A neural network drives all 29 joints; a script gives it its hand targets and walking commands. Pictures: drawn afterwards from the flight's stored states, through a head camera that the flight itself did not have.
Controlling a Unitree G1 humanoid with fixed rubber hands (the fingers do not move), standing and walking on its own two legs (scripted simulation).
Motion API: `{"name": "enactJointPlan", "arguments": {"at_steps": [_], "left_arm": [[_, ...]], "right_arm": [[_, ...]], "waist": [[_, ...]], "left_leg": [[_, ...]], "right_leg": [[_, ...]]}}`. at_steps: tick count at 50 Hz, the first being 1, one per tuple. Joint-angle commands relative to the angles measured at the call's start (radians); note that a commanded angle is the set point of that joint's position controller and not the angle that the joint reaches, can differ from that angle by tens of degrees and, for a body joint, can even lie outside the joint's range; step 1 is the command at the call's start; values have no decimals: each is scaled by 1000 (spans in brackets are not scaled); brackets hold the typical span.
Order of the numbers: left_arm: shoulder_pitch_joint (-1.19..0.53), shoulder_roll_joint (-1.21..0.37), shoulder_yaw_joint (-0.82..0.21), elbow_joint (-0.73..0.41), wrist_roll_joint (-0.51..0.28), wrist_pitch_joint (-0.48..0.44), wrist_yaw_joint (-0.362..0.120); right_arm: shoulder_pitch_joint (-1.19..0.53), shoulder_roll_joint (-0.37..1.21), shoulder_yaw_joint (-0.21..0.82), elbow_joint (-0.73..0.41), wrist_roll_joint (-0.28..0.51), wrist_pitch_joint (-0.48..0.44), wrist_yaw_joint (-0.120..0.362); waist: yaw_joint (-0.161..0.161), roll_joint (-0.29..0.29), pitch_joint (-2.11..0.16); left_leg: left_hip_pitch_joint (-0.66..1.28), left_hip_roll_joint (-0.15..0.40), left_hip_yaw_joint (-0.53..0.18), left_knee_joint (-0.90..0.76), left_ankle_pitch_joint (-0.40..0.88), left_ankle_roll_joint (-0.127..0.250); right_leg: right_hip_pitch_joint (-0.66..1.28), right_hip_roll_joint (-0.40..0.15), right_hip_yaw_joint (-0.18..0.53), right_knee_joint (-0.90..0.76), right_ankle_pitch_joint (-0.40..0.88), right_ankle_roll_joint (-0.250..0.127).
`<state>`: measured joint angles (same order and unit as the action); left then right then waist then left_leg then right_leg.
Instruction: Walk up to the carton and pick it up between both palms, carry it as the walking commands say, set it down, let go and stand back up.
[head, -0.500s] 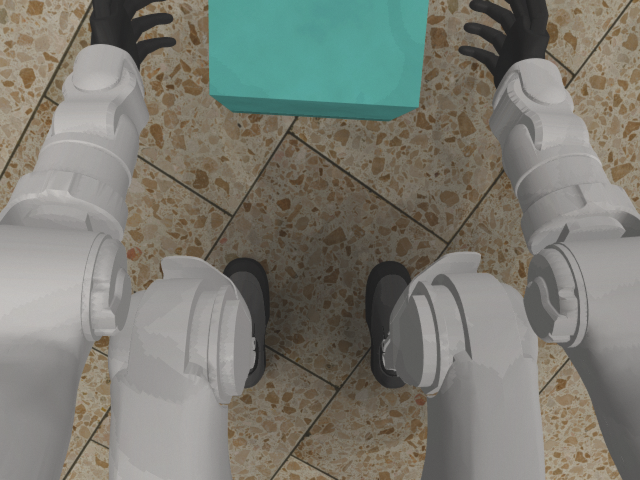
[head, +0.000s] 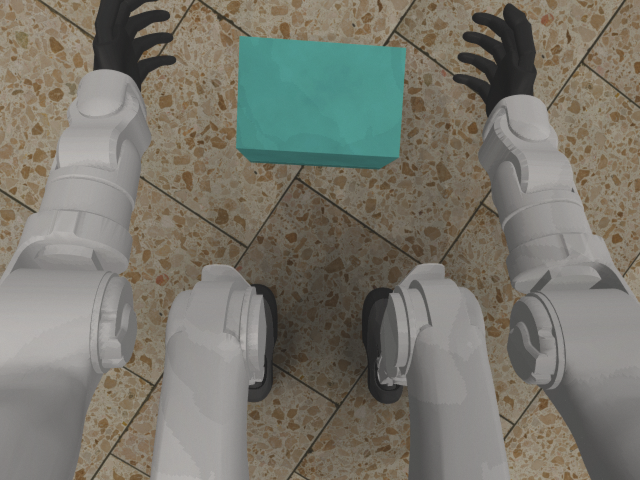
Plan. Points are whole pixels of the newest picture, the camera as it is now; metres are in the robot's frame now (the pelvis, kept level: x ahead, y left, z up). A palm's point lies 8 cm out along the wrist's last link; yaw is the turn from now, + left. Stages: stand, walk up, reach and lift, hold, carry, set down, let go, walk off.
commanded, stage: set down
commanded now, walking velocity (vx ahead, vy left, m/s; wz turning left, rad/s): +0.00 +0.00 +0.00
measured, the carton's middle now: (318, 112) +0.54 +0.01 -0.34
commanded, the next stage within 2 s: let go in 1.00 s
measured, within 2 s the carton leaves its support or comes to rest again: neither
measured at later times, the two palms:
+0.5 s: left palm out of the picture +0.53 +0.22 +0.02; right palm out of the picture +0.51 -0.19 +0.02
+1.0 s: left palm out of the picture +0.52 +0.22 +0.16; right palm out of the picture +0.50 -0.19 +0.16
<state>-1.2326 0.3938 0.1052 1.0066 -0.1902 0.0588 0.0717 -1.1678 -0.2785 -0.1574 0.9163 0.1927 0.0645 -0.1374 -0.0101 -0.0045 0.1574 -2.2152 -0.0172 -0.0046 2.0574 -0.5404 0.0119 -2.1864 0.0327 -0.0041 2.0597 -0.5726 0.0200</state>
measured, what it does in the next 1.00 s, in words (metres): rises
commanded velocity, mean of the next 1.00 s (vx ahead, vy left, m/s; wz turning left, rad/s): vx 0.00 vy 0.00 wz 0.00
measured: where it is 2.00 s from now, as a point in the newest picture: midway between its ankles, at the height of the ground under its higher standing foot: (320, 362)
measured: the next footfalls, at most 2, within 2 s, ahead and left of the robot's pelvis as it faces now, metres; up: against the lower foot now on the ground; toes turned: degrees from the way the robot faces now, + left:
none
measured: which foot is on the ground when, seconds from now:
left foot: down 0.00-1.00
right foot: down 0.00-1.00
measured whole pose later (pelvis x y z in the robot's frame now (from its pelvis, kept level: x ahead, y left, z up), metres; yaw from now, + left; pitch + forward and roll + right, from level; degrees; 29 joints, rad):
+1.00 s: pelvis +0.05 +0.00 +0.25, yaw +1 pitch +43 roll -1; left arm -0.95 0.29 0.28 0.89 0.02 0.10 -0.07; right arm -0.86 -0.16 -0.31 0.77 0.01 0.11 -0.02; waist -0.02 0.00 -0.12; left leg -1.50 -0.04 -0.04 1.07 -0.31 0.00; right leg -1.48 0.04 0.03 1.07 -0.33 0.02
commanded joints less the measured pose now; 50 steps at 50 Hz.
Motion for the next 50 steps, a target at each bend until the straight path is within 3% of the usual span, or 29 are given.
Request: {"name": "enactJointPlan", "arguments": {"at_steps": [1, 13, 26, 44, 50], "left_arm": [[-205, 109, 33, -104, 22, -10, -9], [-150, 116, 94, -179, 88, 33, -52], [-38, 102, 131, -299, 134, 79, -111], [74, 34, 172, -266, 186, 43, -142], [98, -14, 202, -183, 227, 17, -142]], "right_arm": [[-181, -107, -27, -110, -14, -9, 7], [-115, -91, -71, -197, -58, 33, 30], [11, -58, -119, -325, -103, 74, 81], [129, 6, -154, -297, -159, 43, 113], [138, 47, -161, -217, -207, 12, 120]], "waist": [[-7, 45, -1122], [1, 49, -1205], [-12, 58, -1273], [-13, 53, -1161], [-6, 36, -1009]], "left_leg": [[657, -25, 23, -218, 269, -26], [754, -38, 29, -400, 268, -24], [961, -51, 25, -624, 392, -31], [1276, -45, -1, -1003, 500, -35], [1254, -35, -17, -1076, 487, -38]], "right_leg": [[506, 30, -56, -227, 249, 4], [609, 47, -64, -405, 250, 6], [779, 50, -59, -639, 369, 17], [1047, 42, -23, -1019, 469, 22], [1046, 26, -20, -1093, 457, 18]]}}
